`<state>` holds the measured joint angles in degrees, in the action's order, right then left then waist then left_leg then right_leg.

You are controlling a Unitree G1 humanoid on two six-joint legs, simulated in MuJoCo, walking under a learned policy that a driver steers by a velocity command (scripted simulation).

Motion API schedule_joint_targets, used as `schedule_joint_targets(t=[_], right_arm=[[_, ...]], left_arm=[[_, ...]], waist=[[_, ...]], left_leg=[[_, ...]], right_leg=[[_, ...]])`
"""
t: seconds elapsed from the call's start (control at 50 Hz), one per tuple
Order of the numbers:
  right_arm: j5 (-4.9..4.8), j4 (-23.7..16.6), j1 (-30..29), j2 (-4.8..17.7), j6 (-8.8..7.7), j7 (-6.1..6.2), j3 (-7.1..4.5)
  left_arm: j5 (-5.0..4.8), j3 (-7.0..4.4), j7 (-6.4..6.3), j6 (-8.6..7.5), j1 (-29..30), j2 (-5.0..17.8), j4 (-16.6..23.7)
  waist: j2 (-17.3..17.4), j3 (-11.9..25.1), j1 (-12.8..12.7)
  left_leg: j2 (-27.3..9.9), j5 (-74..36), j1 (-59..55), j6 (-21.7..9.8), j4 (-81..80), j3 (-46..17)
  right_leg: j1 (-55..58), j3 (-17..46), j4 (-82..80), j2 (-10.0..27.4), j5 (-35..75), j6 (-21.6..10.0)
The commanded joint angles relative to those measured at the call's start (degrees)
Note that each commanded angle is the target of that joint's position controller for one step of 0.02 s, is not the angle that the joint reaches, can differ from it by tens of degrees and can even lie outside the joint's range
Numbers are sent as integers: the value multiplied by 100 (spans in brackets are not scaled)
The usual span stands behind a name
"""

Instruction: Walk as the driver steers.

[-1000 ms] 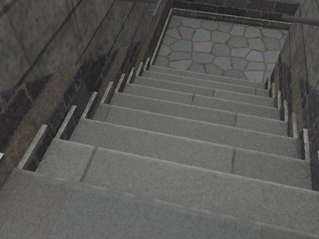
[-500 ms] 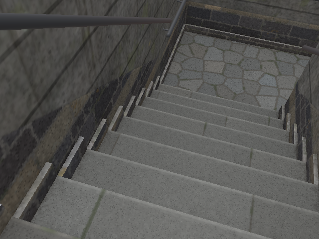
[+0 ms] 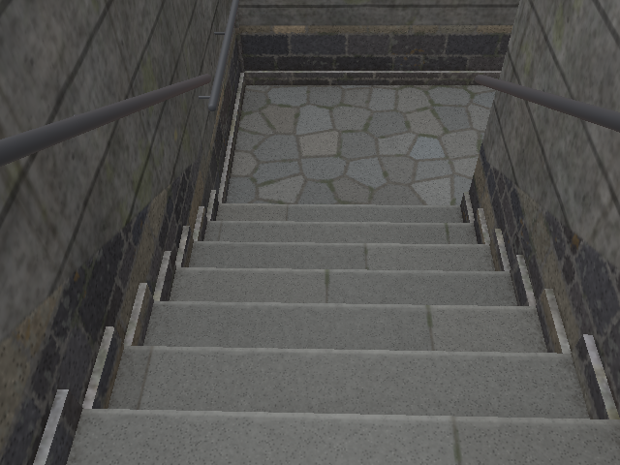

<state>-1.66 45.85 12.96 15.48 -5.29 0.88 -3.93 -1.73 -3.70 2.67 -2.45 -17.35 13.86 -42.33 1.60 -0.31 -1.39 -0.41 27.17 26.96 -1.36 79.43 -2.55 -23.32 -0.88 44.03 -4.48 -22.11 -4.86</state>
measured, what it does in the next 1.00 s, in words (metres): goes down: left foot 0.18 m lower, then right foot 0.18 m lower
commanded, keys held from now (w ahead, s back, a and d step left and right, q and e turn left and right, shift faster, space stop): w+e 0.02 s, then w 0.80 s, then no key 0.18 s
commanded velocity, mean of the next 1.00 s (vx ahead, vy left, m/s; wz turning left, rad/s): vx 0.47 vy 0.00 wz -0.14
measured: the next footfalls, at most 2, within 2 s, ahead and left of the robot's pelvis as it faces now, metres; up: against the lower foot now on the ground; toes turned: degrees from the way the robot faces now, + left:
left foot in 0.42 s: +0.33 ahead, +0.16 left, -0.18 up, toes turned -9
right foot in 0.98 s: +0.63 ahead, -0.09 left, -0.36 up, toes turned -7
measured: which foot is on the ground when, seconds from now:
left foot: up 0.00-0.40, down 0.42-0.98, up 1.00-1.00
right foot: down 0.00-0.42, up 0.44-0.96, down 0.98-1.00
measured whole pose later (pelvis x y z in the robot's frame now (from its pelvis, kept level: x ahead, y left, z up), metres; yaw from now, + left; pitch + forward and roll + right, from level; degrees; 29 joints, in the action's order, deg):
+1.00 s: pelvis +0.50 +0.02 -0.30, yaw -6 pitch +2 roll +4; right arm -1.6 55.8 28.8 11.0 -0.7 3.6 -1.5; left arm 0.5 -2.3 3.7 -4.4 -6.0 11.2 -42.2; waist -3.6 1.7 5.2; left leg 7.0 49.9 16.2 -2.7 84.4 -1.3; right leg -20.9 1.5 17.6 2.2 17.6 -2.9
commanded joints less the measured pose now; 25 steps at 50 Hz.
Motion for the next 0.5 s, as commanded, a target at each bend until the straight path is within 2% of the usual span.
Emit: schedule_joint_targets(t=[0.02,0.04,0.06,0.08,0.1,0.12,0.14,0.16,0.18,0.2,0.22,0.24,0.26,0.28,0.3,0.34,0.36,0.38,0.4,0.42,0.44,0.46,0.48,0.5], right_arm=[[136,-695,37,664,8,47,-217],[175,-677,118,607,106,13,-211],[264,-638,161,314,134,-21,-109],[303,-605,147,144,147,-64,-33],[338,-282,601,232,81,-175,-46],[260,-252,528,360,54,-206,-84],[168,-567,-341,654,14,-215,-187],[191,-780,-889,670,-23,-236,-154],[201,-873,-1197,567,-82,-261,-91],[334,-1011,-1421,510,-119,-334,-37],[449,-921,-1278,238,-130,-405,31],[403,-874,-1133,177,-99,-437,41],[313,-897,-982,151,0,-430,41],[226,-968,-889,133,86,-414,58],[202,-1047,-860,135,150,-419,65],[141,-1006,-625,365,212,-405,-29],[137,-833,-335,456,225,-369,-79],[157,-588,354,502,226,-356,-128],[228,-57,1792,662,234,-388,-239],[233,148,2568,585,243,-361,-283],[360,482,3101,521,178,-455,-63],[219,365,2912,414,199,-443,-11],[112,314,2570,357,256,-467,-24],[-18,508,2275,1238,245,-411,-289]], left_arm=[[-52,-95,-91,-120,127,596,625],[3,-79,-166,-83,147,573,646],[79,-135,-255,-30,-41,666,533],[101,-154,-319,11,-271,711,442],[198,-195,-348,12,-516,856,325],[139,-132,-360,-23,-561,763,300],[56,-120,-466,-88,-1057,806,139],[6,-116,-545,-104,-1292,817,76],[-20,-111,-605,-122,-1468,801,51],[-10,-43,-718,-94,-1191,657,126],[23,-29,-723,-42,-887,676,158],[40,-72,-699,-34,-786,858,146],[54,-82,-669,-9,-752,889,98],[54,-63,-625,23,-706,837,127],[30,-47,-606,51,-778,743,122],[0,-24,-702,170,-856,628,98],[6,-42,-737,205,-853,632,26],[0,-9,-744,249,-826,558,-31],[7,6,-626,214,-463,625,-103],[-101,3,-509,96,-571,491,-235],[-53,109,-410,-42,-981,-218,-331],[-206,154,-356,-153,-1581,-23,-128],[-208,130,-340,-165,-1605,173,-255],[-313,141,-485,-195,-1231,301,107]], waist=[[-85,228,370],[-77,261,452],[-151,366,421],[-250,415,341],[-228,777,298],[-286,661,281],[-434,363,3],[-519,251,-197],[-569,116,-300],[-435,-53,-217],[-494,24,-191],[-679,26,-181],[-909,49,-134],[-1006,-52,-83],[-1002,-128,-128],[-982,-253,-86],[-996,-168,-1],[-884,-74,230],[-744,494,988],[47,529,1442],[1533,591,1173],[2087,929,613],[1538,678,391],[1552,731,118]], left_leg=[[-380,-444,1807,108,-354,-533],[-472,-492,1641,120,-910,-455],[-435,-726,1411,166,-1238,-190],[-413,-1029,1278,155,-1588,-60],[-365,-2324,910,24,-1267,-14],[-361,-2574,1029,-37,-1440,-14],[-534,-3181,2090,-131,-1995,-481],[-540,-3357,2754,-203,-2567,-542],[-530,-3590,3091,-210,-2972,-566],[-359,-4850,2189,-181,-4135,-334],[-74,-5968,768,-203,-4463,-45],[86,-6312,45,-167,-4412,145],[155,-6181,-398,-123,-4232,174],[119,-5671,-330,-114,-4263,93],[76,-5125,-184,-115,-4464,4],[-353,-4996,70,-81,-5167,-238],[-488,-5055,-151,-79,-5346,-223],[-585,-4906,-571,-138,-5737,-146],[-291,-5106,-2384,-168,-5096,466],[-916,-4436,-3108,-685,-6145,-376],[-1257,-6871,-4500,-721,-3814,-559],[-1561,-6680,-4771,-945,-3801,-1445],[-1687,-5699,-4012,-1186,-4246,-1783],[-2341,-2132,-3621,-1812,-5409,-3457]], right_leg=[[1035,2927,-1713,1721,2668,-1639],[813,2676,-1764,1585,2613,-1458],[601,2382,-1647,1419,3110,-1393],[508,2104,-1584,1302,3501,-1323],[526,1990,-1243,1299,3795,-1292],[470,1829,-1190,1245,3827,-1215],[1184,2065,-982,1234,2519,-1036],[1669,2284,-776,1315,1942,-958],[1855,2479,-661,1325,1684,-951],[837,1879,-624,889,863,-803],[-245,1438,-582,562,439,-673],[-824,1318,-616,537,197,-636],[-1164,1290,-517,546,116,-623],[-1090,1378,-236,595,90,-633],[-793,1511,77,620,112,-607],[24,1802,830,809,276,-464],[280,1852,1391,862,594,-384],[458,1792,2127,849,1021,-326],[-201,1501,3318,720,1645,-223],[-732,1209,5790,9,334,117],[-2950,1400,8252,-687,-3179,281],[-3769,1494,7950,-317,-2582,288],[-3931,1406,7841,-192,-1986,322],[-4448,914,7742,156,-1300,352]])
Velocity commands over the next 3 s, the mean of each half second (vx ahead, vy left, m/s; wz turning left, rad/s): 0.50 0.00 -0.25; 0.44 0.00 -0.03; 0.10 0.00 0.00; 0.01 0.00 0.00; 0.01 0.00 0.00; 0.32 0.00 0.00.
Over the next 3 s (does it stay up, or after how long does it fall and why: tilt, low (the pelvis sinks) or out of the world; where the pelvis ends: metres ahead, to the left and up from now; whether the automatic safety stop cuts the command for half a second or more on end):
stays up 0.76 0.04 -0.37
